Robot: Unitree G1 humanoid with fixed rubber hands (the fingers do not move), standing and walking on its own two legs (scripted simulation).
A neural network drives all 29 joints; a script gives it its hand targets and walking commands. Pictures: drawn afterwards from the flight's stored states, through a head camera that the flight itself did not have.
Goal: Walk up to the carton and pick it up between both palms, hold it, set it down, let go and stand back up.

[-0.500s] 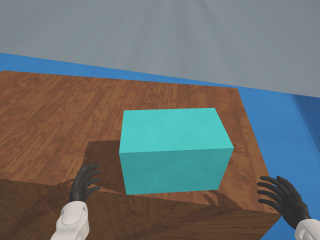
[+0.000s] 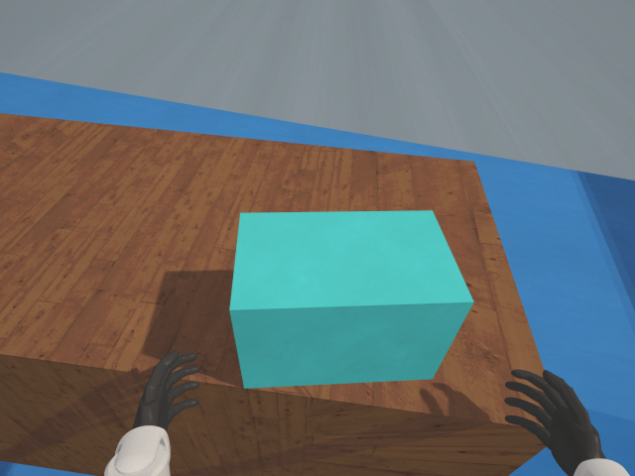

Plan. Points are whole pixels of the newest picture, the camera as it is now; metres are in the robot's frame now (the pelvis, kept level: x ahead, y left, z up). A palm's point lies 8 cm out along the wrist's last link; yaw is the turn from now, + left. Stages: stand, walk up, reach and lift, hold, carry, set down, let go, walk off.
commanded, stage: set down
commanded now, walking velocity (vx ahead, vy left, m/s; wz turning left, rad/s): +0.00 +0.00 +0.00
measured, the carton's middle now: (339, 298) +0.39 +0.01 +0.01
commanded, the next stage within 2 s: let go in 0.86 s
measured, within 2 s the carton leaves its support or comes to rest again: neither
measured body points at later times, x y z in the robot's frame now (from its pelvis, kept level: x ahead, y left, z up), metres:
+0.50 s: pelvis +0.00 +0.00 +0.00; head -0.01 +0.01 +0.45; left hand +0.19 +0.23 -0.05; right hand +0.21 -0.24 -0.03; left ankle +0.01 +0.14 -0.74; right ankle +0.01 -0.12 -0.74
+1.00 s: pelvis +0.01 +0.00 +0.00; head +0.01 +0.03 +0.45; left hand +0.18 +0.22 -0.08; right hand +0.21 -0.23 -0.03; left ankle +0.01 +0.14 -0.74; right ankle +0.01 -0.12 -0.74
